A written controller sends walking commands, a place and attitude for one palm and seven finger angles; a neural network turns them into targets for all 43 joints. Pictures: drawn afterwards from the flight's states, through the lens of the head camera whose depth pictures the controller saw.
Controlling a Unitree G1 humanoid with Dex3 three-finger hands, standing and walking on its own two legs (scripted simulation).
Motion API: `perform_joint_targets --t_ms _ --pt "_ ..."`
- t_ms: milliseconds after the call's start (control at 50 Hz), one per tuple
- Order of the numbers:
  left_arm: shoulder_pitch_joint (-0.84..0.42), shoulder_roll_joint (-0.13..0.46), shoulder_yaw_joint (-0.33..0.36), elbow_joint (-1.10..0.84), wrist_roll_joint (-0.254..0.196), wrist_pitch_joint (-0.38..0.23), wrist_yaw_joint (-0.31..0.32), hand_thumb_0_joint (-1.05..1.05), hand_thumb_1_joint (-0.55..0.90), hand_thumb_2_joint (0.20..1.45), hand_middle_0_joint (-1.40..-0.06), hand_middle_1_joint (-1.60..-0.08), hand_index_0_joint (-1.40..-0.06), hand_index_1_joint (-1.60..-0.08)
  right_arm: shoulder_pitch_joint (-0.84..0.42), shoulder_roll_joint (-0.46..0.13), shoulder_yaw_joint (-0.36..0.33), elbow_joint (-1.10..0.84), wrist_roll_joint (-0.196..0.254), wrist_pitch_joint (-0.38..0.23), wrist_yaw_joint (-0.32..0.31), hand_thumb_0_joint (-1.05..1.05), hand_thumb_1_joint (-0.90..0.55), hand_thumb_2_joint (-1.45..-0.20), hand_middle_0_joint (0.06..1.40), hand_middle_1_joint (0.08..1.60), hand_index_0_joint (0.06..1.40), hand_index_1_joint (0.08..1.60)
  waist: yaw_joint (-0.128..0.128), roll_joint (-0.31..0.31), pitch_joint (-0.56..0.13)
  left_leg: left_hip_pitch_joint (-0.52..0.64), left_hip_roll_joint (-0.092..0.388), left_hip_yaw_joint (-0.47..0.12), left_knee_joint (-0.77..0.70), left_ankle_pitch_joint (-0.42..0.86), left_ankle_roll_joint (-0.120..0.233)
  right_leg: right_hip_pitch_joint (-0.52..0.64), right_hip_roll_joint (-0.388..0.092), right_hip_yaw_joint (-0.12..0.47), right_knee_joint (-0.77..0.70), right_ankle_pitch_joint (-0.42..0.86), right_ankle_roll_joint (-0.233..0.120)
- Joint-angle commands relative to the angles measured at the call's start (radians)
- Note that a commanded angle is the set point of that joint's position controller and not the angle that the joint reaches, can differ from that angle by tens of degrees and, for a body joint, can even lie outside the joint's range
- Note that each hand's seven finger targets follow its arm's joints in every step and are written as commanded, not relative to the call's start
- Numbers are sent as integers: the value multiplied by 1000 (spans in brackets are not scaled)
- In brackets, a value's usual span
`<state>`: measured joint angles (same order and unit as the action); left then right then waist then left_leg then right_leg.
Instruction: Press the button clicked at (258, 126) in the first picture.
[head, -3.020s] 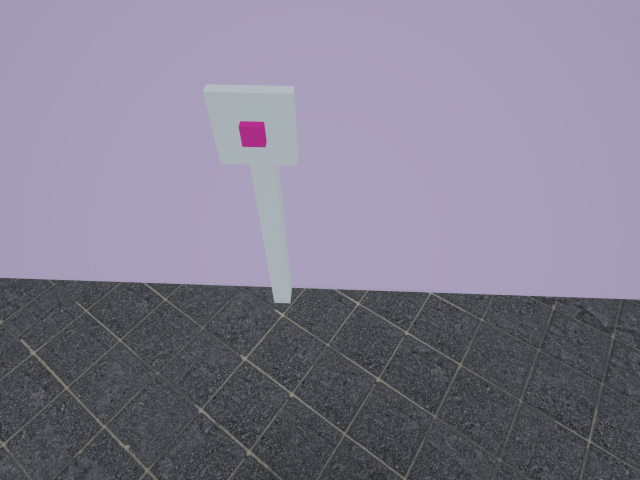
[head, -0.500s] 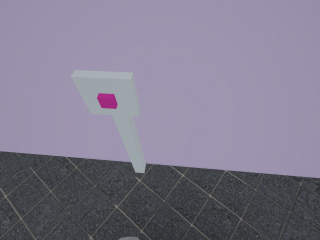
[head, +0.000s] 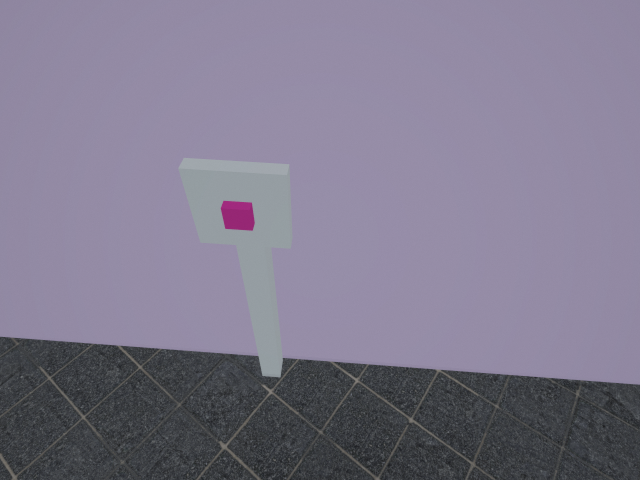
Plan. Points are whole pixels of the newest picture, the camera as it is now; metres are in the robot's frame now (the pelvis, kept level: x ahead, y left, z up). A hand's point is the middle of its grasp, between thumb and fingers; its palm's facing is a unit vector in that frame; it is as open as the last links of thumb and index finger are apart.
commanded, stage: come to a stop and stand still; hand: left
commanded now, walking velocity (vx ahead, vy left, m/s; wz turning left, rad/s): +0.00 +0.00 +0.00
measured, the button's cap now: (238, 214) +0.54 +0.18 +0.00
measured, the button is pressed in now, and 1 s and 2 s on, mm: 0 0 0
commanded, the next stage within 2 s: look again from close up in 0.34 s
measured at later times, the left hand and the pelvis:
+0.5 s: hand out of the picture -0.05 +0.18 -0.17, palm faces +0.02 -0.99 -0.16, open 7.3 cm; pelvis -0.01 +0.02 +0.01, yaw +0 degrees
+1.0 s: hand out of the picture +0.00 +0.16 -0.17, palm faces +0.00 -0.99 -0.17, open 7.3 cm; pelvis +0.00 +0.00 +0.01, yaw -1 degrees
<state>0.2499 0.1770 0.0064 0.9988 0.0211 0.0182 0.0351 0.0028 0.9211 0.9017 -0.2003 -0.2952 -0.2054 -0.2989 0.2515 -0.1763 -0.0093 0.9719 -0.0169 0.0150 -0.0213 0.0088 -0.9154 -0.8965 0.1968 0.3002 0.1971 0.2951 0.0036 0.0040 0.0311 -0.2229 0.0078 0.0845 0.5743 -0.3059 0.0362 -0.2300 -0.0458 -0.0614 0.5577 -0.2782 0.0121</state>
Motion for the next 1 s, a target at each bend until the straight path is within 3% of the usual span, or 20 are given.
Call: perform_joint_targets --t_ms 0,60,140,360,480,640,680,880,980 --pt "51 105 12 -65 2 -2 0 0 900 900 -200 -300 -200 -300 11 -138 -23 -76 -8 -21 8 0 -900 -900 200 300 200 300 8 43 94 -209 122 -207 -313 -251 20 0 -14 44 -76 -67 -38" --pt "73 94 8 -63 5 -4 -3 0 900 900 -200 -300 -200 -300 14 -149 -22 -74 -8 -25 7 0 -900 -900 200 300 200 300 12 52 66 -200 130 -223 -340 -258 28 11 -15 36 -69 -40 -36" --pt "97 88 3 -47 3 -13 -6 0 900 900 -200 -300 -200 -300 28 -143 -17 -57 -5 -29 8 0 -900 -900 200 300 200 300 13 13 42 -168 125 -209 -329 -230 28 8 -26 54 -98 -22 -36" --pt "143 72 -10 21 1 -27 -4 0 900 900 -200 -300 -200 -300 69 -117 -8 18 3 -36 5 0 -900 -900 200 300 200 300 2 10 50 -113 114 -180 -316 -148 16 -9 -46 76 -144 18 -34" --pt "151 56 -15 53 -1 -36 0 0 900 900 -200 -300 -200 -300 82 -89 -3 54 8 -44 1 0 -900 -900 200 300 200 300 -3 -24 43 -68 103 -145 -277 -35 10 -12 -59 98 -169 62 -34" --pt "150 45 -13 74 -5 -41 3 0 900 900 -200 -300 -200 -300 88 -66 2 91 8 -51 -3 0 -900 -900 200 300 200 300 -1 -2 19 -25 100 -120 -252 77 3 5 -62 102 -173 108 -35" --pt "140 43 -12 74 -4 -41 5 0 900 900 -200 -300 -200 -300 91 -64 2 97 8 -52 -4 0 -900 -900 200 300 200 300 -2 -22 24 -23 104 -116 -244 115 2 11 -62 101 -173 126 -34" --pt "126 47 -11 73 -7 -40 5 0 900 900 -200 -300 -200 -300 94 -55 5 116 8 -47 -5 0 -900 -900 200 300 200 300 2 -15 52 -32 102 -107 -248 110 -6 19 -60 106 -192 116 -37" --pt "127 48 -10 72 -8 -43 5 0 900 900 -200 -300 -200 -300 98 -54 4 122 7 -49 -5 0 -900 -900 200 300 200 300 2 -18 30 -10 103 -101 -240 138 -6 28 -62 107 -194 138 -40"
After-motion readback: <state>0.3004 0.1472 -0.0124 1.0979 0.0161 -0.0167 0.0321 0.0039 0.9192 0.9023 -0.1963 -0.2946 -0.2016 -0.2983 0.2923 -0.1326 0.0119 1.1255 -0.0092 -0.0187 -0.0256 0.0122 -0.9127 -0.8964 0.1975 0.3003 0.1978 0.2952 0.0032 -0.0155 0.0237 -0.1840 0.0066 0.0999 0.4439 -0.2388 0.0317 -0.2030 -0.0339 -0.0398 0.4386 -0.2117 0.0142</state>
